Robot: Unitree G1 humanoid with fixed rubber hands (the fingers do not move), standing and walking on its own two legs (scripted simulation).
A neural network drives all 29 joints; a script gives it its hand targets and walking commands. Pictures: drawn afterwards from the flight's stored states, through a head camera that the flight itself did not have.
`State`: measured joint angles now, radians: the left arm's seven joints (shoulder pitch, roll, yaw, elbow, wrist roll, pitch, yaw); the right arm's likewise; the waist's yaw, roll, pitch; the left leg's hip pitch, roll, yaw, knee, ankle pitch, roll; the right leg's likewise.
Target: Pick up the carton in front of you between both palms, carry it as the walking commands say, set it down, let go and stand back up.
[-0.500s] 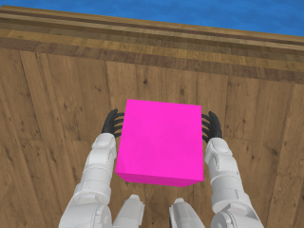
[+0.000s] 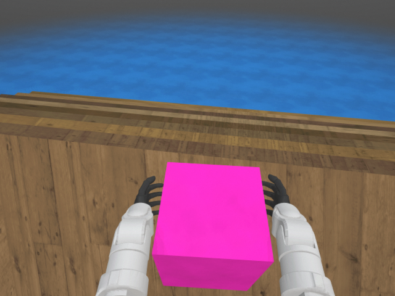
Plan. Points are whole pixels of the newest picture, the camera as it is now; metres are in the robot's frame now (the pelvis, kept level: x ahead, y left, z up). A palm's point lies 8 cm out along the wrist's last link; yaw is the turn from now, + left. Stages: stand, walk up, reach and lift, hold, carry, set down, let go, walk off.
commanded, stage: reach and lift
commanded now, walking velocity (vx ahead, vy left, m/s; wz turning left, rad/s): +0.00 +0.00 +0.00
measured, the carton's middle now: (208, 229) +0.28 +0.00 -0.06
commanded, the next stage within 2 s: hold in 0.96 s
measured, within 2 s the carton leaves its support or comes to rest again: neither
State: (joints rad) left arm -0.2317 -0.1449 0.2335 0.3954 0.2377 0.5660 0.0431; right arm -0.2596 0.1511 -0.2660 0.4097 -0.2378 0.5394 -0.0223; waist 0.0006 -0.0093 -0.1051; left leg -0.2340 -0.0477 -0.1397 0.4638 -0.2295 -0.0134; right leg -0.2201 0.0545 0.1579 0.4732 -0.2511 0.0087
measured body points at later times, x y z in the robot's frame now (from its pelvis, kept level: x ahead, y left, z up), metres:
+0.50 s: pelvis -0.01 +0.00 +0.00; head -0.04 +0.00 +0.45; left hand +0.30 +0.15 +0.02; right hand +0.30 -0.15 +0.03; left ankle +0.01 +0.13 -0.74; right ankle +0.00 -0.13 -0.74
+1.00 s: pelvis +0.00 +0.00 +0.01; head -0.04 +0.00 +0.45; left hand +0.30 +0.15 +0.03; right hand +0.31 -0.15 +0.04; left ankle +0.01 +0.13 -0.74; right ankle +0.00 -0.13 -0.74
